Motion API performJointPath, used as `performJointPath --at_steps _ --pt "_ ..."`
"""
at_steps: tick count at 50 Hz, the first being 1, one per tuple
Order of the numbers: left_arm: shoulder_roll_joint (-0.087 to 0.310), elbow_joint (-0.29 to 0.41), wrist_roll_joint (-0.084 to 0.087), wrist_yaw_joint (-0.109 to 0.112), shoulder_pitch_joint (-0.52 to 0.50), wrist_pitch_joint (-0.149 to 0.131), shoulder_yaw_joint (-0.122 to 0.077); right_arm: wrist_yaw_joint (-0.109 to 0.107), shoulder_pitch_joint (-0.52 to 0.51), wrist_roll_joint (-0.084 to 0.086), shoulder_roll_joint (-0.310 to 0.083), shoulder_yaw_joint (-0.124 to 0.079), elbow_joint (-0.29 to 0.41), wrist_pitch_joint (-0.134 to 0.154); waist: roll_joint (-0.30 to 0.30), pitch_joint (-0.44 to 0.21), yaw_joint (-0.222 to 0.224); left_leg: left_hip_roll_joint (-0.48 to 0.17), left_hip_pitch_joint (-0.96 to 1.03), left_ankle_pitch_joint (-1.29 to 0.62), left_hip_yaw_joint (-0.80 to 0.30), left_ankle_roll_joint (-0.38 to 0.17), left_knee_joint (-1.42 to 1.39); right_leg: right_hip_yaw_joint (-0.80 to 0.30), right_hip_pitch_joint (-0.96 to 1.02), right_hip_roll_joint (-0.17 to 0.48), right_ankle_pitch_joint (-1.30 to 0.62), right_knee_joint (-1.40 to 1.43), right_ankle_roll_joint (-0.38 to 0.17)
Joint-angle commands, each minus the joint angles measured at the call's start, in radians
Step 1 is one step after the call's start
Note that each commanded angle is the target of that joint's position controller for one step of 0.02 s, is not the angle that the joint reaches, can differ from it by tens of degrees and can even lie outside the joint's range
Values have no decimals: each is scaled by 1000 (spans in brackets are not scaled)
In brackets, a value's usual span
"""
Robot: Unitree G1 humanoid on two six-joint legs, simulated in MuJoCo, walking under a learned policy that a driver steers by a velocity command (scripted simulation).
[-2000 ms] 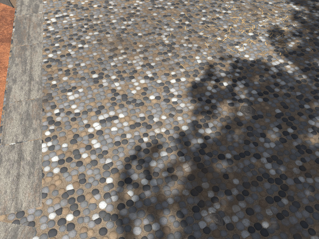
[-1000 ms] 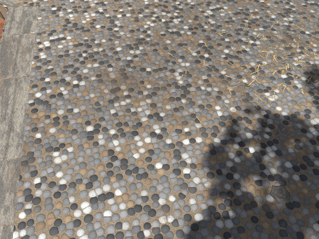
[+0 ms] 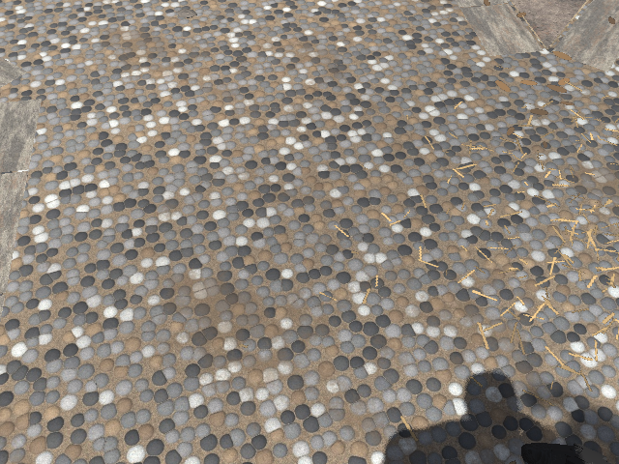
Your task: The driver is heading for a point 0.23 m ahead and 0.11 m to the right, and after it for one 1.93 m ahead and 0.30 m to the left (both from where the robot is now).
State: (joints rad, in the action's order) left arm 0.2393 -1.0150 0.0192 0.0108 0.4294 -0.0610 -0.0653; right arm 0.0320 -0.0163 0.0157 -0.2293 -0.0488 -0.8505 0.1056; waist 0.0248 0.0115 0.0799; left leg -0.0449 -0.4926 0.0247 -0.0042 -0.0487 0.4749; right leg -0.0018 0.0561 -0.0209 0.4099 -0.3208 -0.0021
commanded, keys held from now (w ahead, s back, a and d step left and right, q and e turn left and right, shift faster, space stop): w+e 0.02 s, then e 0.16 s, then q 0.74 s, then no key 0.08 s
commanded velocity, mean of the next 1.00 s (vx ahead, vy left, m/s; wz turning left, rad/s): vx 0.13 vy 0.00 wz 0.17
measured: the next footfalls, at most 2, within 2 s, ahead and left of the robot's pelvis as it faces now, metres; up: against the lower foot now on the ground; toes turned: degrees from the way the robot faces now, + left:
right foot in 0.44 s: +0.25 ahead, -0.13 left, +0.00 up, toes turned -5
left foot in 0.78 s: +0.20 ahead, +0.14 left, +0.00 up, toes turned +11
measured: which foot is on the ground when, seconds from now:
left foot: down 0.00-0.44, up 0.46-0.76, down 0.78-1.00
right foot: down 0.00-0.00, up 0.02-0.42, down 0.44-0.78, up 0.80-1.00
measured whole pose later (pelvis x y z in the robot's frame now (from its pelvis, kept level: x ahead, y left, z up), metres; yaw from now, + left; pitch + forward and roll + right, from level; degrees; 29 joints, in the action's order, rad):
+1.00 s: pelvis +0.16 +0.05 +0.02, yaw +14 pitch +2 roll -3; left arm 0.31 -0.89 0.00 0.07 0.06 0.01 -0.11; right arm -0.03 0.20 0.00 -0.27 -0.08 -0.81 0.00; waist -0.03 0.03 -0.01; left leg 0.04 -0.30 0.19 -0.04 -0.07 0.45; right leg -0.03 -0.58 0.01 0.34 -1.08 0.05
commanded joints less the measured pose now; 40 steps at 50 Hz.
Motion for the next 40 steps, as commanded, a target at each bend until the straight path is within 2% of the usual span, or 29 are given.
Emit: performJointPath --at_steps 1,2,3,4,5,6,7,8,9,10,12,14,17,19,20,21,22,23,24,25,26,28,30,32,34,36,38,39,40 --pt "88 95 -27 4 -58 -5 -4 -23 426 -18 -285 -90 -46 16 54 -306 -237 -220 684 30 -240 -97 33 -31 -361 89 -356 -583 -78" --pt "-20 101 2 2 69 -24 21 -16 420 -31 -316 -91 -52 9 340 -409 -155 -409 907 94 -663 -236 -110 -57 -689 -50 194 -866 -30" --pt "108 91 19 6 12 -31 -8 -18 359 -28 -206 -62 -23 9 201 -331 -172 -372 819 36 -613 -202 -131 -153 -755 9 191 -977 -27" --pt "146 111 25 10 -59 -30 -22 -23 276 -26 -154 -46 -3 9 136 -210 -156 -350 684 -151 -419 -163 -115 -128 -780 44 121 -987 -27" --pt "132 109 18 17 -77 -20 -25 -21 212 -28 -132 -36 5 9 52 -158 -118 -311 548 -324 -288 -144 -120 -106 -725 87 62 -960 -14" --pt "120 109 8 22 -85 -5 -35 -20 170 -28 -110 -32 2 6 41 -110 -91 -276 439 -388 -190 -133 -140 -93 -681 112 29 -913 -6" --pt "98 112 9 21 -64 13 -38 -21 153 -39 -101 -29 -3 5 74 -95 -62 -254 358 -409 -123 -121 -163 -89 -616 132 -1 -889 -6" --pt "73 118 11 20 -54 31 -38 -24 144 -45 -102 -31 -7 5 87 -85 -49 -245 314 -427 -80 -135 -185 -71 -589 129 -22 -878 -3" --pt "62 131 11 20 -60 44 -38 -29 137 -48 -119 -35 -11 6 86 -71 -39 -247 288 -444 -43 -152 -207 -60 -593 126 -46 -861 3" --pt "55 148 2 22 -85 50 -37 -33 149 -48 -135 -39 -24 6 72 -60 -41 -246 267 -461 -31 -170 -227 -64 -597 122 -75 -812 5" --pt "35 164 -12 23 -117 53 -29 -40 157 -42 -136 -37 -47 1 53 -66 -36 -230 267 -502 9 -180 -236 -72 -573 115 -149 -660 7" --pt "13 160 -24 15 -148 50 -14 -41 131 -31 -120 -26 -61 -7 57 -89 -33 -182 245 -498 67 -162 -233 -38 -462 119 -256 -470 5" --pt "56 177 -24 10 -247 48 -16 -35 170 -14 -172 -35 -92 -25 63 -89 -70 -180 297 -466 26 -161 -203 -5 -419 78 -295 -339 19" --pt "82 187 -23 11 -274 44 -22 -37 170 0 -198 -41 -96 -41 70 -72 -69 -185 329 -378 -24 -150 -154 3 -406 56 -283 -248 9" --pt "92 183 -24 13 -266 40 -26 -40 160 10 -199 -42 -94 -50 71 -69 -52 -173 323 -298 -44 -129 -118 14 -360 43 -331 -166 -4" --pt "124 176 -29 17 -246 38 -37 -44 185 13 -181 -38 -97 -56 53 -70 -43 -143 300 -196 -61 -91 -75 -2 -285 53 -439 -80 -24" --pt "196 174 -38 29 -212 36 -55 -48 211 -3 -142 -27 -87 -55 -16 -120 -54 -88 234 -52 -38 -39 15 -91 -152 158 -717 -106 -61" --pt "251 179 -39 43 -203 50 -69 -47 280 -20 -81 -16 -84 -51 -177 -165 -100 20 52 323 50 24 161 -196 11 317 -904 -145 -161" --pt "211 178 -34 44 -185 58 -61 -56 259 -8 -69 -11 -63 -59 -272 -185 -52 75 -49 559 72 61 328 -306 10 420 -835 -90 -276" --pt "194 186 -43 45 -173 54 -58 -59 200 7 -135 -32 -42 -73 -256 -182 -13 59 -115 675 30 73 564 -342 -17 444 -752 -36 -315" --pt "187 196 -46 49 -214 48 -53 -62 193 15 -154 -46 -36 -91 -213 -171 -36 29 -137 639 -12 70 683 -297 -69 423 -669 -21 -292" --pt "147 224 -32 51 -344 39 -42 -70 225 11 -148 -60 -47 -130 -162 -114 -93 -12 -103 520 -36 82 688 -181 -207 370 -484 22 -229" --pt "143 213 -38 52 -381 45 -41 -71 224 2 -110 -56 -32 -149 -168 -79 -108 -5 -31 444 13 92 614 -83 -306 326 -415 48 -205" --pt "151 201 -38 57 -395 49 -45 -63 210 3 -94 -50 -10 -153 -184 -83 -107 -8 40 395 34 87 480 -17 -327 310 -415 41 -197" --pt "175 191 -30 60 -390 50 -51 -48 186 3 -106 -50 15 -152 -199 -108 -94 -7 94 351 47 78 366 -5 -296 333 -450 24 -194" --pt "195 182 -17 59 -387 53 -55 -33 198 0 -129 -56 29 -156 -199 -123 -100 4 148 312 73 60 268 1 -269 356 -446 -12 -175" --pt "190 171 2 55 -389 61 -54 -23 260 -6 -134 -65 14 -160 -164 -125 -130 44 273 200 110 16 102 44 -310 333 -328 -99 -112" --pt "160 146 2 49 -342 69 -50 -25 279 -14 -157 -76 11 -160 -75 -95 -129 33 341 126 41 -27 -5 100 -389 281 -188 -225 -45" --pt "98 162 -33 38 -321 75 -36 -44 288 -17 -283 -105 33 -157 248 -55 -93 -219 436 -160 -324 -135 -121 214 -640 141 115 -544 66"
Over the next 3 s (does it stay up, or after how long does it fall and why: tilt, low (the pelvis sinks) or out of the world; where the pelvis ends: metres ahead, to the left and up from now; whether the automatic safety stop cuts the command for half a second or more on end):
stays up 0.21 0.02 0.01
